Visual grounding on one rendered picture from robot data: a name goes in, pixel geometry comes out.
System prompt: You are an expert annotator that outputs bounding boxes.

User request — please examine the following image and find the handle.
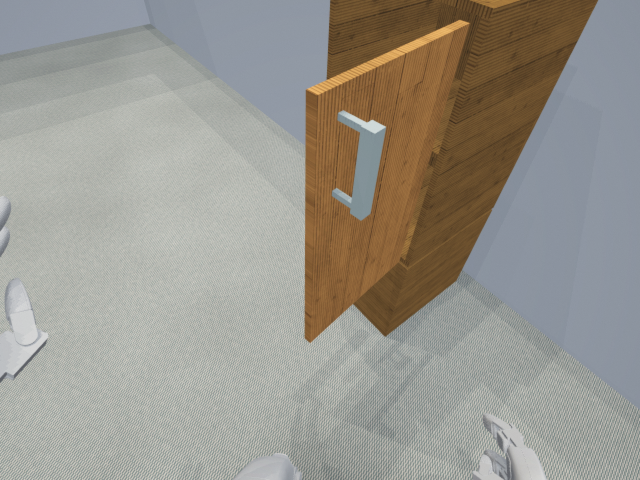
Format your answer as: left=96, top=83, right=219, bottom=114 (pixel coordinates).
left=332, top=110, right=386, bottom=221

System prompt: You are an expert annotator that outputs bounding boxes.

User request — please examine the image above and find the robot right hand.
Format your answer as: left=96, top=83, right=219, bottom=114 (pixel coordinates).
left=473, top=413, right=547, bottom=480

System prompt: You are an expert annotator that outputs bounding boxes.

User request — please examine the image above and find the robot left hand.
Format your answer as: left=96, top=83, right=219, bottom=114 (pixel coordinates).
left=0, top=196, right=48, bottom=383

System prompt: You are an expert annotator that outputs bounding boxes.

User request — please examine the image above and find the cupboard door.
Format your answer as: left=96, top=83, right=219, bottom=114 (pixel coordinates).
left=305, top=20, right=470, bottom=343

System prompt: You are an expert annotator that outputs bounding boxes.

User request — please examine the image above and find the robot left thigh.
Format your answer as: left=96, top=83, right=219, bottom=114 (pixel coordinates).
left=233, top=456, right=302, bottom=480

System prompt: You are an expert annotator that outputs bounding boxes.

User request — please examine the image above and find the robot left shin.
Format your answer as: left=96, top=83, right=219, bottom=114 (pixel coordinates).
left=272, top=453, right=291, bottom=463

